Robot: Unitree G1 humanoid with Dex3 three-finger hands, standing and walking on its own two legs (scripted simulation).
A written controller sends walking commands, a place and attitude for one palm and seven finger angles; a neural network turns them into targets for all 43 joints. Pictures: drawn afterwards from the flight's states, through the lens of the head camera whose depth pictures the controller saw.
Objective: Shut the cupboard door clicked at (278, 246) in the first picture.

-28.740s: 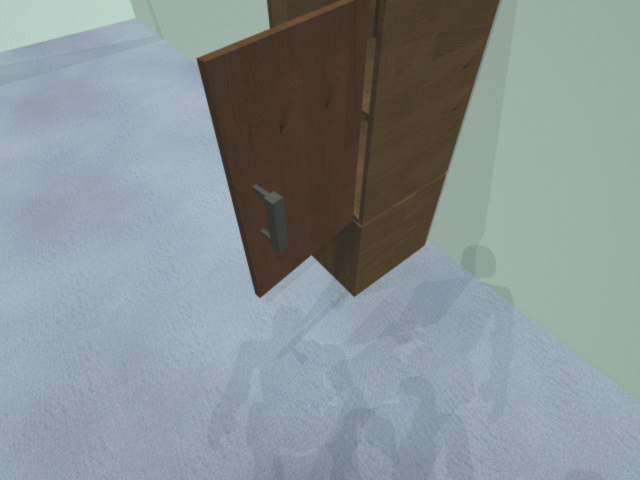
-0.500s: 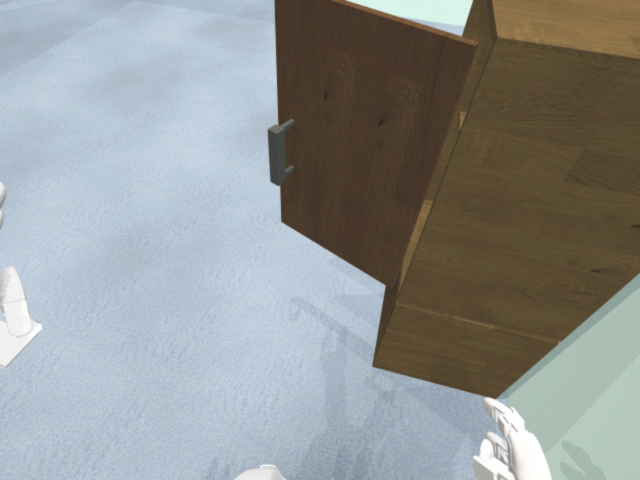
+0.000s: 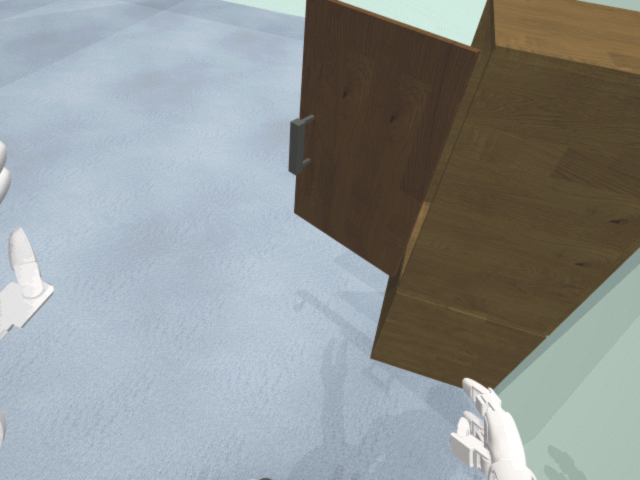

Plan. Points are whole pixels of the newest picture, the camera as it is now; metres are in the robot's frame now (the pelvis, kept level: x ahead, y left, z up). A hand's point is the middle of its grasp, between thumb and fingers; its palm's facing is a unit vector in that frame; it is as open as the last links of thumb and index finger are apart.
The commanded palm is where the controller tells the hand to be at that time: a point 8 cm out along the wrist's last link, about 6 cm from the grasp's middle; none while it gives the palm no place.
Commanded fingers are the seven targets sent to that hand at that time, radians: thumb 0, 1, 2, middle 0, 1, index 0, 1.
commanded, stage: step back with the hand held close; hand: left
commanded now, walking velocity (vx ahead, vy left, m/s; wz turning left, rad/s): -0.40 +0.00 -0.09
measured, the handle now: (302, 144) +0.87 +0.12 -0.06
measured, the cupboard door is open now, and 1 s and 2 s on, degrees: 67 67 67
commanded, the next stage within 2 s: stop stepping back and stand still in 0.12 s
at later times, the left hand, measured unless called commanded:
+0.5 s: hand out of the picture +0.09 +0.31 +0.18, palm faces +0.49 -0.80 -0.36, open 7.4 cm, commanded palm +0.02 +0.33 +0.19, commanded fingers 0.00 0.90 0.90 -0.20 -0.30 -0.20 -0.30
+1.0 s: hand out of the picture +0.09 +0.27 +0.17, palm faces +0.40 -0.82 -0.41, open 7.4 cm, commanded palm +0.04 +0.31 +0.19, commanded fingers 0.00 0.90 0.90 -0.20 -0.30 -0.20 -0.30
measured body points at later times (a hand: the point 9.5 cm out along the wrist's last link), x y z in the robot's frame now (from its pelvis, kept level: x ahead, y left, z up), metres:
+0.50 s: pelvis -0.14 +0.04 +0.01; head -0.17 +0.05 +0.45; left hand +0.05 +0.35 +0.20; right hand -0.04 -0.21 -0.09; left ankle -0.12 +0.14 -0.73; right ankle -0.11 -0.09 -0.72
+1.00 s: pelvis -0.13 +0.02 +0.00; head -0.14 +0.03 +0.45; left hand +0.06 +0.31 +0.19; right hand -0.02 -0.26 -0.08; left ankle -0.07 +0.14 -0.73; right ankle -0.20 -0.05 -0.73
